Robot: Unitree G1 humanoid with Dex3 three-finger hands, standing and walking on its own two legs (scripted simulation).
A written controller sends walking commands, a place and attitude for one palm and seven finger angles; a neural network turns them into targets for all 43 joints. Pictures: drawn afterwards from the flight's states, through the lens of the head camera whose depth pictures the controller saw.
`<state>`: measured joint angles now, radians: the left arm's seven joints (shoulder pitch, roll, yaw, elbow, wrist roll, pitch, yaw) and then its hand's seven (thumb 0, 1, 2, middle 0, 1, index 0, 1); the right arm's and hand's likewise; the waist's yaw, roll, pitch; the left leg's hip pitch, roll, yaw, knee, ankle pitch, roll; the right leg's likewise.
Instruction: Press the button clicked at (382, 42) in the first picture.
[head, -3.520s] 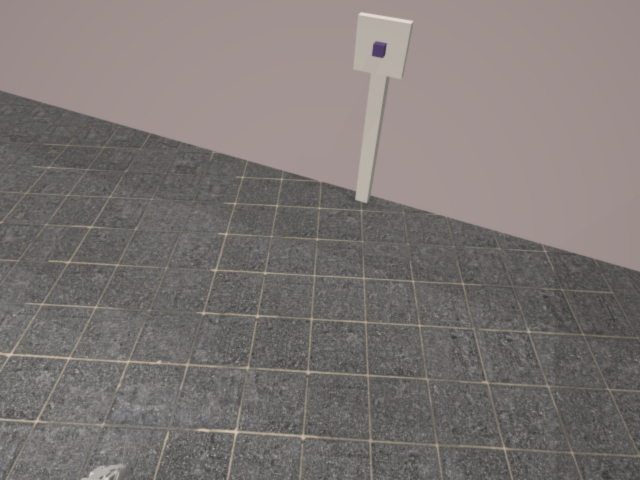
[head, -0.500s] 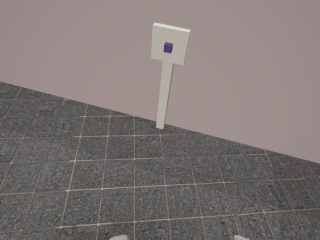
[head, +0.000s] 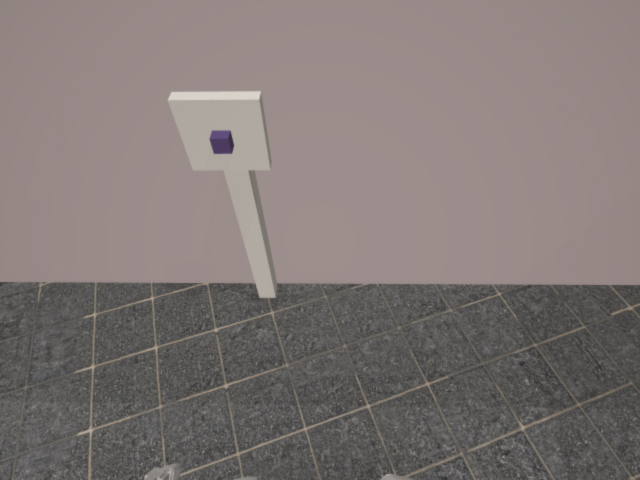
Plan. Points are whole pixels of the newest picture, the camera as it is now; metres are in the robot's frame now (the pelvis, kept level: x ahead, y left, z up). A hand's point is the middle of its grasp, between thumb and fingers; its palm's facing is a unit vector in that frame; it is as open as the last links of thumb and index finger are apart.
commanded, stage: take the last steps up to it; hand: left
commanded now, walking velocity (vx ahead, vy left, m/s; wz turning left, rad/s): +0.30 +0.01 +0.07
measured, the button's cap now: (222, 141) +0.74 +0.23 -0.03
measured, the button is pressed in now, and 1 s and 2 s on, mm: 0 0 0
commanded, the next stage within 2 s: come to a stop and stand still in 0.56 s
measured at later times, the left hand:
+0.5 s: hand (179, 468) +0.16 +0.22 -0.16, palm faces +0.06 -0.99 -0.14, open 7.4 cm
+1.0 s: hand (219, 349) +0.33 +0.19 -0.15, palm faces +0.08 -0.97 -0.23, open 7.3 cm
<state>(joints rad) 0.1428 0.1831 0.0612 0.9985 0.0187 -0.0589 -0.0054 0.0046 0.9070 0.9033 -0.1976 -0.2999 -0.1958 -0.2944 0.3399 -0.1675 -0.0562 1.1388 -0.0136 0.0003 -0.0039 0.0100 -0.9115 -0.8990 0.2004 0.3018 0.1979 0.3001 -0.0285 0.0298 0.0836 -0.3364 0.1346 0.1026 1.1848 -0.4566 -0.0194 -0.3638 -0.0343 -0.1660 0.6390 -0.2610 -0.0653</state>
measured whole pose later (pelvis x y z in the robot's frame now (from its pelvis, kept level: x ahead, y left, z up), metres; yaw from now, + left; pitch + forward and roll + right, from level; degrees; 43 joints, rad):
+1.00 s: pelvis +0.25 +0.01 +0.01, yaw +2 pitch -1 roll +1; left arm 0.12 0.14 0.05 1.01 0.03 0.00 0.04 0.00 0.93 0.90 -0.20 -0.30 -0.20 -0.30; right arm 0.20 -0.17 -0.07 1.06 0.00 0.05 -0.02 0.01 -0.91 -0.90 0.20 0.30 0.20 0.30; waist 0.00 0.02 0.08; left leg -0.37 0.03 0.05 0.89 -0.48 -0.04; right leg -0.31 -0.08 -0.16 0.52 -0.19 -0.04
